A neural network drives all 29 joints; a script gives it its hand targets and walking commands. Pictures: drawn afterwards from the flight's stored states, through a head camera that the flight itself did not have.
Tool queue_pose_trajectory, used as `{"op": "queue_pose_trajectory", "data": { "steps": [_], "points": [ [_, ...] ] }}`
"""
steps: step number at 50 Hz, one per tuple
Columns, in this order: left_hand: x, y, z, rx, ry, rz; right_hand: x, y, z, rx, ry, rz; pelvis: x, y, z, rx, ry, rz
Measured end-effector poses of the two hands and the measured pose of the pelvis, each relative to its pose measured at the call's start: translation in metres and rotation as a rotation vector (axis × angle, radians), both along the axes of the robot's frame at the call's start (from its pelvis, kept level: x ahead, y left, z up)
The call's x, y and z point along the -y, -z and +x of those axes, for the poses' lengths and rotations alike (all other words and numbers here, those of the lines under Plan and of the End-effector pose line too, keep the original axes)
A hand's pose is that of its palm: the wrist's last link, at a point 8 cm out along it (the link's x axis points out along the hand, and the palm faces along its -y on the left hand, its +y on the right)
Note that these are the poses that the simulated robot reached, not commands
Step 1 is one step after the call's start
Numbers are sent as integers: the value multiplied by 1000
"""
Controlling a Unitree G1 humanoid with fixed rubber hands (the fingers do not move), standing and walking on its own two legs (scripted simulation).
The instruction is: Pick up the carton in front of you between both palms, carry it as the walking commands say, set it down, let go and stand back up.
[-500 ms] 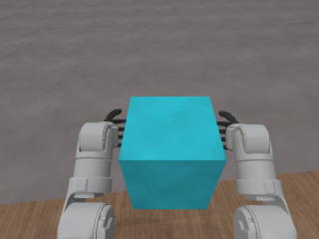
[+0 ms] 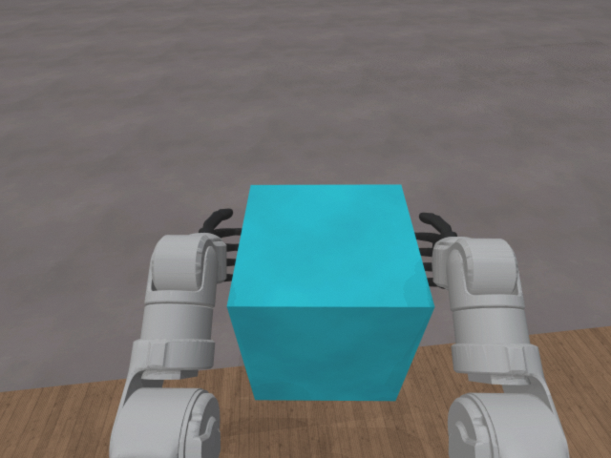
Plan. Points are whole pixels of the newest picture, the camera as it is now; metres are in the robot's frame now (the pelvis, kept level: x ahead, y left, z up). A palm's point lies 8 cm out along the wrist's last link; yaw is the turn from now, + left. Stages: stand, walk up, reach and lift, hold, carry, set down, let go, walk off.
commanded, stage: carry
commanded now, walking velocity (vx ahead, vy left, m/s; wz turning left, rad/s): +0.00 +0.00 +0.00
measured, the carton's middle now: (325, 296) +0.35 +0.00 +0.04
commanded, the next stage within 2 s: none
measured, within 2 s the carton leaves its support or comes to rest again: neither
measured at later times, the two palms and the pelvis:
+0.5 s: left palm (209, 255) +0.35 +0.15 +0.13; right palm (443, 259) +0.35 -0.15 +0.13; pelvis +0.00 +0.00 +0.00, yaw +0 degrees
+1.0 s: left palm (238, 223) +0.41 +0.12 +0.13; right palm (453, 231) +0.40 -0.18 +0.12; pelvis +0.06 -0.02 -0.01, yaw +0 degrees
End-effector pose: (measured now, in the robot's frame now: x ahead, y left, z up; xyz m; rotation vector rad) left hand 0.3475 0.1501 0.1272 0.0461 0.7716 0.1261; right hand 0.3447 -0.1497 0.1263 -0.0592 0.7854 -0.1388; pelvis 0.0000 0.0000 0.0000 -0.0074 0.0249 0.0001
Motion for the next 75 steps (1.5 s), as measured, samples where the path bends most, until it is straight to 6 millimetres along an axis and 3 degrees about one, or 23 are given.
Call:
{"op": "queue_pose_trajectory", "data": {
  "steps": [34,41,46,51,58,63,67,71,75],
  "points": [
    [-1,1,0,1,-2,-1,-1,1,1,1,-1,1,-1,0,0,-1,-2,0],
    [1,-2,9,-6,1,3,1,-1,8,-6,0,3,2,-2,15,-11,3,-6],
    [17,-6,36,-7,11,18,16,0,30,-7,7,1,12,-1,37,-27,4,-15],
    [30,2,65,-5,6,23,29,6,65,-3,5,9,23,7,65,-46,-6,-3],
    [14,17,104,-41,-26,19,13,11,122,-36,-27,12,17,-1,109,-59,6,12],
    [-11,19,158,1,-48,-9,-11,10,177,7,-22,16,0,7,158,-63,3,-3],
    [-27,34,208,25,-24,-41,-30,24,220,34,-8,-3,-16,25,201,-57,13,-7],
    [-30,51,246,-48,3,-45,-32,45,244,-34,20,-10,-25,20,237,-67,13,-24],
    [-24,57,286,-64,33,-45,-26,53,274,-49,52,-3,-30,15,271,-71,11,-24]
  ]
}}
